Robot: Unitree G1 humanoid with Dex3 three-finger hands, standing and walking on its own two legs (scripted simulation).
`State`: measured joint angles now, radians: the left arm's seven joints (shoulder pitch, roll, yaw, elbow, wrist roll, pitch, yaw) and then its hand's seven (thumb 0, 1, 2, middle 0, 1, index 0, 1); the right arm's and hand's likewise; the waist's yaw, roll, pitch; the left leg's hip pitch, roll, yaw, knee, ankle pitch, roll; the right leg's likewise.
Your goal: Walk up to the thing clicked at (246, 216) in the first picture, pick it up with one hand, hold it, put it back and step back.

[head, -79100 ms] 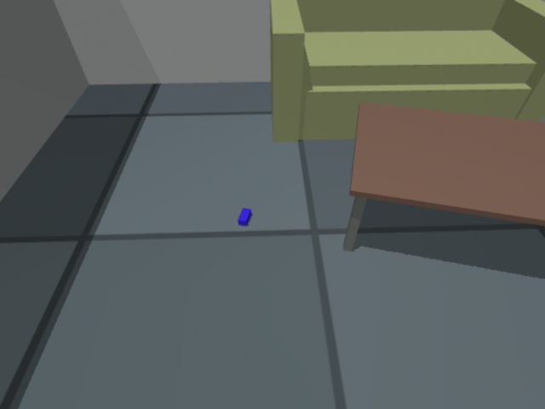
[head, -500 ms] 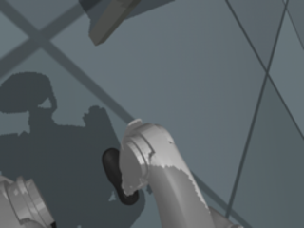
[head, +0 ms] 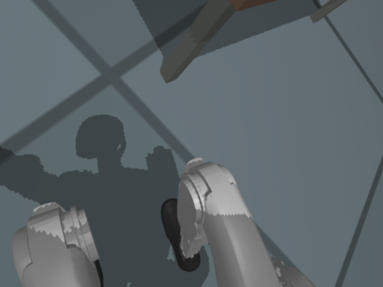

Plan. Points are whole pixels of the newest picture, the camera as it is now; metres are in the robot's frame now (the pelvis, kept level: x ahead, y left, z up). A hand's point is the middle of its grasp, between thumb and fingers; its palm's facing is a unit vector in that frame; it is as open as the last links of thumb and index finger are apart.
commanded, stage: settle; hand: left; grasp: from above
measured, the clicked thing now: out of the picture +0.48 +0.40 -0.23
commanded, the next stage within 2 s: lift in 0.22 s
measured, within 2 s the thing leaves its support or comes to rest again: neither
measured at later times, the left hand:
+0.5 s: hand out of the picture +0.46 +0.37 -0.14, palm faces -0.42 -0.18 -0.89, open 7.6 cm
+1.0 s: hand out of the picture +0.38 +0.37 -0.01, palm faces -0.42 -0.18 -0.89, open 7.5 cm
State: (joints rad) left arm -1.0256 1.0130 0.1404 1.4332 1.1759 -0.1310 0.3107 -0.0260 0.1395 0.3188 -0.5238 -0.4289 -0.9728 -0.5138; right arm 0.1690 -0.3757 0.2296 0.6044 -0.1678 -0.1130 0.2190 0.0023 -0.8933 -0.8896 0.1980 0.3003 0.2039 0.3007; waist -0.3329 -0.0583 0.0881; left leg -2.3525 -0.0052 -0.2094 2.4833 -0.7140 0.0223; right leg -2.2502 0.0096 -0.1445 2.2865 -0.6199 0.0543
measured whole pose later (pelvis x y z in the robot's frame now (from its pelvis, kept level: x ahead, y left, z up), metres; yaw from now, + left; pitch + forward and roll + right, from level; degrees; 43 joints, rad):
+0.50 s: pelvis +0.00 -0.01 +0.01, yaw +4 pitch +34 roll -11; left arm -1.01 0.89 0.13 1.32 1.14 -0.11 0.19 -0.07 0.16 0.28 -0.54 -0.35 -1.04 -0.43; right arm 0.18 -0.32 0.15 0.61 -0.12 -0.01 0.16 0.00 -0.90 -0.89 0.20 0.30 0.20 0.30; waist -0.28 0.00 0.01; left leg -2.34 -0.01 -0.15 2.41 -0.68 0.01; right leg -2.26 -0.01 -0.10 2.27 -0.61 0.04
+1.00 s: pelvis -0.01 +0.00 +0.10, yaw +8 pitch +35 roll -8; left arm -0.68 0.71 0.05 0.90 1.00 -0.07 0.03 -0.06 0.18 0.27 -0.53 -0.34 -1.06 -0.43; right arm 0.18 -0.30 0.02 0.60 -0.02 0.06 0.08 0.01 -0.90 -0.89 0.20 0.30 0.20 0.30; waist -0.15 0.05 -0.15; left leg -2.09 -0.01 -0.08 2.12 -0.65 0.03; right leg -2.04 -0.03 -0.05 2.02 -0.60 0.04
